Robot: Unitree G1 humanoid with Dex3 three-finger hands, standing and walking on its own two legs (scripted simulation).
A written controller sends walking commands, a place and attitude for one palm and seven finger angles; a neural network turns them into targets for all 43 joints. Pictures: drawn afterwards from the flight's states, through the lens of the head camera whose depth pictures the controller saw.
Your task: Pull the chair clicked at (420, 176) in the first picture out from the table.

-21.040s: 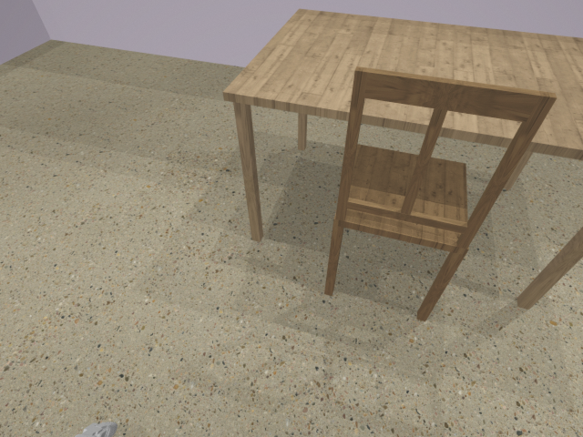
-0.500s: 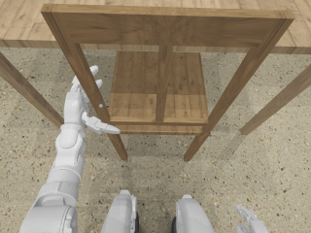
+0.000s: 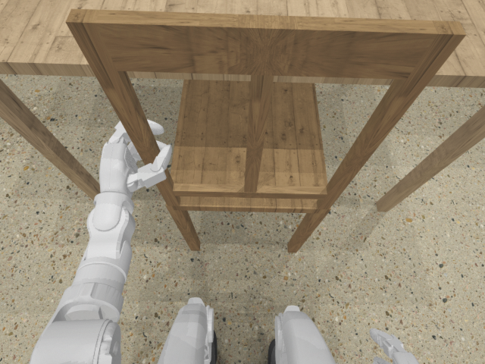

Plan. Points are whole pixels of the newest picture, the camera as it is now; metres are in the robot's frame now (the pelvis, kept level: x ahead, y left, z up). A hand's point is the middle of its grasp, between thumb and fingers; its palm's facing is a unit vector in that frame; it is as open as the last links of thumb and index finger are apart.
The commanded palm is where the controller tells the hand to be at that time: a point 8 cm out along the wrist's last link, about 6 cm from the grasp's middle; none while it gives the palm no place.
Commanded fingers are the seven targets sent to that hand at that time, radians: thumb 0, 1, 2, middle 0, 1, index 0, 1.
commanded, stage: hook a spindle and tug to test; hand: left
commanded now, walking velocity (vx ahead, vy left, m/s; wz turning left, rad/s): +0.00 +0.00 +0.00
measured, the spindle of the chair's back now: (254, 146) +0.45 -0.01 +0.04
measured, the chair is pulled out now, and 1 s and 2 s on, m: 0.00 0.03 0.10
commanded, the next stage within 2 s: step backward, pulling the chair out in 0.66 s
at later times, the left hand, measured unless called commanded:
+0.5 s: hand (160, 176) +0.40 +0.14 +0.03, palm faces +0.00 -1.00 -0.03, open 5.9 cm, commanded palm +0.37 +0.18 +0.02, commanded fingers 0.00 0.90 0.90 -0.50 -1.45 -0.50 -1.45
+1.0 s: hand (160, 180) +0.39 +0.13 +0.04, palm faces +0.04 -0.99 -0.12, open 6.0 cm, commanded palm +0.36 +0.18 +0.04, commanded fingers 0.00 0.90 0.90 -0.50 -1.45 -0.50 -1.45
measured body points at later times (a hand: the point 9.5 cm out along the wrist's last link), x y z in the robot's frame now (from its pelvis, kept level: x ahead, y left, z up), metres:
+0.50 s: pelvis +0.01 +0.00 +0.01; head +0.14 +0.00 +0.44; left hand +0.40 +0.19 +0.03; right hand +0.14 -0.25 -0.11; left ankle +0.05 +0.11 -0.62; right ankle +0.01 -0.12 -0.62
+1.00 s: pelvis +0.02 +0.00 +0.09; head +0.13 -0.01 +0.52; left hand +0.38 +0.18 +0.05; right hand +0.13 -0.24 -0.04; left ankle +0.05 +0.11 -0.62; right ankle +0.01 -0.12 -0.62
